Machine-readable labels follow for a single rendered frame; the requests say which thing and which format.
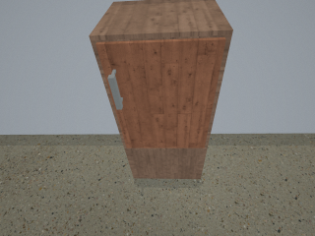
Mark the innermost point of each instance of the cupboard door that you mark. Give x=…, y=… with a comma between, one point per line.
x=168, y=88

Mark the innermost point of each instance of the handle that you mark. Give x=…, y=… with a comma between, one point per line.
x=115, y=90

